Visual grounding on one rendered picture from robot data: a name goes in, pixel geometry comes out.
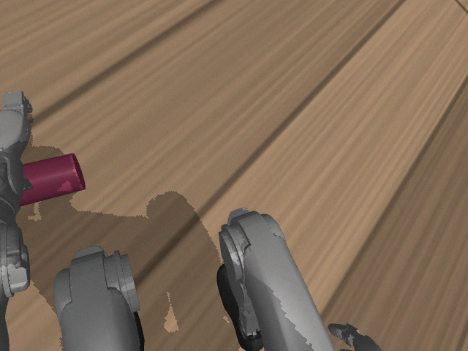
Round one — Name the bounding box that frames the left robot arm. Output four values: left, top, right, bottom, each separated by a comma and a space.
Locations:
0, 151, 30, 351

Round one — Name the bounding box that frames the left robot hand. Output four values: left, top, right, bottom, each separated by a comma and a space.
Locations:
0, 91, 33, 191

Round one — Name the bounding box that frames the right robot foot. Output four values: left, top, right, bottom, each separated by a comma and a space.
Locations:
216, 264, 264, 351

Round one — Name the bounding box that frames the bottle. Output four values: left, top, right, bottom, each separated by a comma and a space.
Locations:
19, 154, 86, 206

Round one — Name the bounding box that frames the right robot hand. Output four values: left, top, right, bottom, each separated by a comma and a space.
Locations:
328, 323, 383, 351

